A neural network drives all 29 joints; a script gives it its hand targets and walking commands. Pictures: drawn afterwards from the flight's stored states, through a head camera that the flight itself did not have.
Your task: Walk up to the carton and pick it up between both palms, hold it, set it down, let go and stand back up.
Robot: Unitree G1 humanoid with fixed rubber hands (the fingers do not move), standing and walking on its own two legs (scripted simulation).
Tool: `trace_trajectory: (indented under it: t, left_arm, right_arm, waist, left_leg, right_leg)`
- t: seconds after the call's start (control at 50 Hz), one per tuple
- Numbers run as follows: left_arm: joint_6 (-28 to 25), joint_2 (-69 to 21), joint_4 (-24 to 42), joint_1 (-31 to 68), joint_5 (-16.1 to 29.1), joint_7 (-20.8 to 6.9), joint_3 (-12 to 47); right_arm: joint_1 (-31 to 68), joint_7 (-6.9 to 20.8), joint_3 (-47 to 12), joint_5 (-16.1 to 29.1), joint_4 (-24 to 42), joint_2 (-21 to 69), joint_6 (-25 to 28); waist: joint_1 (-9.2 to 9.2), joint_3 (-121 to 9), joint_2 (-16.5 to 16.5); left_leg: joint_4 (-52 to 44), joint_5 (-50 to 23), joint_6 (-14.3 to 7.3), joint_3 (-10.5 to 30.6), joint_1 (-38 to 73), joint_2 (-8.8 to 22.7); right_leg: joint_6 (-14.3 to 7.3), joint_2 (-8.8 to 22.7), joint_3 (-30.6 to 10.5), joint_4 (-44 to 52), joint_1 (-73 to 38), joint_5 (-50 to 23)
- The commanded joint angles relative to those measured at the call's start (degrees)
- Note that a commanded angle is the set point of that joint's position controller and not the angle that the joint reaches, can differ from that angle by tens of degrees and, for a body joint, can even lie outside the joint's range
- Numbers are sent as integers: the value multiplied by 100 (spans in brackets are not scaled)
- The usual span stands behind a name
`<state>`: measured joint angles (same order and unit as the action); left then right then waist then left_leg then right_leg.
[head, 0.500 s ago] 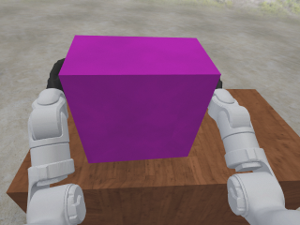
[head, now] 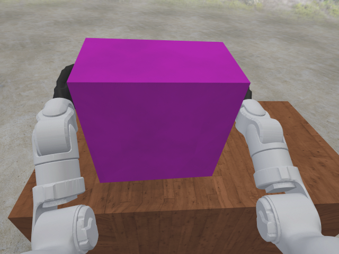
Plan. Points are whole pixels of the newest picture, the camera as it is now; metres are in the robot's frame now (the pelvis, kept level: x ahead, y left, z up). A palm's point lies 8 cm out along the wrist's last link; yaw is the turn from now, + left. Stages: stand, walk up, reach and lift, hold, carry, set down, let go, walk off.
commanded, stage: hold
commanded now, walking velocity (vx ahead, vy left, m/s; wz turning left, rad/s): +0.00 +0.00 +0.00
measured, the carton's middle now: (157, 116) +0.37 +0.01 +0.18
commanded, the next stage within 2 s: none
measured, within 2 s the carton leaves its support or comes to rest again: neither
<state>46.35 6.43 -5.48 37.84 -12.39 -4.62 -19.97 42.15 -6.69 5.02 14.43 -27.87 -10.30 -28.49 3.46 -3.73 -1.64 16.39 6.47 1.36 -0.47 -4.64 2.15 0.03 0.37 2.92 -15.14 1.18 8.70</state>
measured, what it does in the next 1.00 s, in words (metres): stands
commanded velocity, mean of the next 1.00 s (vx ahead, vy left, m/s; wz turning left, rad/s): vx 0.00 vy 0.00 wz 0.00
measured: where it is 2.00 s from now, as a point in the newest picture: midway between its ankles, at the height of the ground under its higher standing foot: outside the picture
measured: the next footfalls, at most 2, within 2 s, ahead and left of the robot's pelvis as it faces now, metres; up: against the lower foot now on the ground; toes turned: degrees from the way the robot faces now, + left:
none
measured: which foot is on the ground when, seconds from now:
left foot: down 0.00-1.00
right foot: down 0.00-1.00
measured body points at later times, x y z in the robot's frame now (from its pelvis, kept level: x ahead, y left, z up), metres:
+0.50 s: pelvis +0.00 +0.00 +0.00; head -0.05 +0.02 +0.45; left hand +0.37 +0.21 +0.23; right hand +0.38 -0.18 +0.22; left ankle +0.03 +0.13 -0.75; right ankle +0.00 -0.12 -0.75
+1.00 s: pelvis +0.00 +0.00 +0.00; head -0.06 +0.02 +0.44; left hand +0.36 +0.20 +0.23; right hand +0.38 -0.18 +0.23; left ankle +0.03 +0.13 -0.75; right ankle +0.00 -0.12 -0.75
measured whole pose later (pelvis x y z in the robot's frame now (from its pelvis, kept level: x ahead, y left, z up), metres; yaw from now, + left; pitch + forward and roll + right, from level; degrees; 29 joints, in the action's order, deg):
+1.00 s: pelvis +0.00 +0.00 +0.00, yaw +0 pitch -5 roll -1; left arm 47.4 5.5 -2.8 35.9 -12.5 -4.2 -19.5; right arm 41.0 -6.9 4.4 15.9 -26.3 -11.1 -29.6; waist 3.6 -3.9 -1.5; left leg 17.2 7.3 1.2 -0.8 -4.6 2.2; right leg 0.2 0.4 2.4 -15.1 0.8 8.8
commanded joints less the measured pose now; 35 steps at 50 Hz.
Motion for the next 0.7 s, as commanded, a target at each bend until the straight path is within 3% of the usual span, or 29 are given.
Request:
trace_trajectory:
  t: [0.0, 0.06, 0.08, 0.1, 0.12, 0.16, 0.28, 0.3, 0.34, 0.36, 0.4, 0.44, 0.46, 0.5, 0.52, 0.56, 0.58, 0.6, 0.66, 0.68]
  left_arm:
    - [-317, -2591, 629, 3392, 849, -785, 2473]
    - [-321, -2523, 734, 3452, 899, -814, 2563]
    - [-376, -2592, 975, 3401, 977, -797, 2614]
    - [-372, -2648, 930, 3400, 985, -751, 2657]
    - [-403, -2657, 958, 3481, 975, -740, 2622]
    - [-409, -2755, 1176, 3492, 1097, -711, 2865]
    - [-271, -2522, 641, 3231, 888, -743, 2556]
    - [-300, -2653, 854, 3443, 1010, -752, 2750]
    - [-342, -2706, 854, 3575, 977, -729, 2674]
    - [-394, -2742, 1021, 3638, 1120, -690, 2819]
    - [-421, -2752, 916, 3558, 1081, -662, 2760]
    - [-383, -2675, 773, 3350, 1020, -681, 2630]
    - [-363, -2627, 713, 3425, 964, -704, 2594]
    - [-385, -2634, 882, 3241, 1007, -713, 2582]
    - [-350, -2667, 889, 3260, 979, -729, 2660]
    - [-312, -2542, 794, 3216, 941, -730, 2592]
    - [-342, -2556, 1113, 3393, 1063, -715, 2752]
    - [-356, -2661, 1063, 3401, 1034, -698, 2822]
    - [-325, -2774, 1049, 3386, 1042, -692, 2901]
    - [-304, -2643, 978, 3333, 1059, -697, 2832]
  right_arm:
    - [4158, 771, -1943, 618, 1640, 2844, 260]
    - [4092, 721, -1913, 656, 1509, 2815, 247]
    - [4223, 730, -2139, 761, 1940, 2932, 340]
    - [4241, 727, -2082, 790, 1898, 2866, 333]
    - [4248, 724, -2098, 795, 1757, 2932, 329]
    - [4243, 755, -2121, 791, 2075, 2897, 366]
    - [3905, 796, -1851, 624, 1502, 2681, 211]
    - [3992, 819, -1793, 595, 1476, 2711, 233]
    - [4156, 867, -1828, 604, 1543, 2879, 265]
    - [4435, 887, -1975, 695, 1940, 2995, 383]
    - [4485, 844, -2092, 731, 1961, 2971, 385]
    - [4326, 813, -2057, 763, 1878, 2957, 316]
    - [4288, 814, -1959, 669, 1706, 2921, 279]
    - [4098, 783, -2121, 808, 1851, 2935, 325]
    - [3940, 772, -2000, 771, 1587, 2769, 267]
    - [4021, 756, -1963, 744, 1720, 2681, 262]
    - [4159, 753, -2112, 830, 1997, 2829, 328]
    - [4126, 744, -2056, 808, 1959, 2771, 325]
    - [4117, 788, -1993, 776, 1909, 2739, 291]
    - [4177, 794, -2069, 829, 1980, 2763, 298]
  waist:
    - [-10, -1804, 153]
    - [65, -1887, 356]
    - [-19, -2305, 244]
    - [90, -2178, 345]
    - [1, -2032, 373]
    - [74, -2332, 351]
    - [74, -1643, 270]
    - [181, -1631, 379]
    - [22, -1739, 328]
    - [3, -2322, 278]
    - [-30, -2333, 317]
    - [-78, -2074, 115]
    - [-10, -1812, 110]
    - [-31, -2245, 126]
    - [104, -1997, 346]
    - [33, -1994, 290]
    - [38, -2249, 267]
    - [125, -2199, 459]
    - [157, -2056, 374]
    - [70, -2055, 341]
  left_leg:
    - [-83, -696, -45, -142, 426, -459]
    - [3, -893, -16, -146, 543, -469]
    - [92, -1226, -13, -121, 760, -454]
    - [121, -1345, 42, -85, 784, -465]
    - [108, -1248, 35, -49, 647, -449]
    - [156, -1401, 64, -35, 754, -442]
    - [-98, -612, -7, -88, 438, -417]
    - [-150, -503, 44, -43, 414, -400]
    - [-122, -570, 9, -72, 394, -397]
    - [-6, -820, 21, -41, 498, -442]
    - [88, -1019, -14, -83, 632, -475]
    - [60, -939, -42, -69, 524, -476]
    - [-66, -716, -68, -109, 389, -491]
    - [35, -1008, -43, -84, 636, -474]
    - [40, -1066, 14, -67, 611, -436]
    - [22, -1052, 7, -89, 554, -450]
    - [111, -1205, 34, -102, 653, -465]
    - [116, -1215, 51, -83, 730, -449]
    - [84, -1155, 95, -29, 704, -400]
    - [124, -1275, 66, -67, 751, -431]
  right_leg:
    - [145, -320, -122, 122, -333, -726]
    - [131, -327, -112, 94, -384, -871]
    - [139, -382, -94, 28, -457, -1102]
    - [132, -371, -79, 50, -408, -1160]
    - [99, -375, -85, 66, -418, -1093]
    - [115, -409, -55, 2, -421, -1224]
    - [75, -329, -119, 172, -200, -490]
    - [34, -328, -122, 130, -148, -433]
    - [48, -299, -128, 134, -254, -448]
    - [52, -353, -93, 27, -392, -726]
    - [105, -351, -93, 46, -366, -931]
    - [172, -356, -94, 89, -380, -938]
    - [161, -303, -123, 113, -336, -704]
    - [149, -337, -106, 83, -507, -1085]
    - [117, -364, -118, 69, -380, -1036]
    - [115, -362, -124, 98, -460, -974]
    - [116, -359, -109, 31, -490, -1133]
    - [88, -343, -136, 50, -391, -1101]
    - [84, -404, -52, 82, -240, -905]
    - [96, -372, -61, 92, -308, -1075]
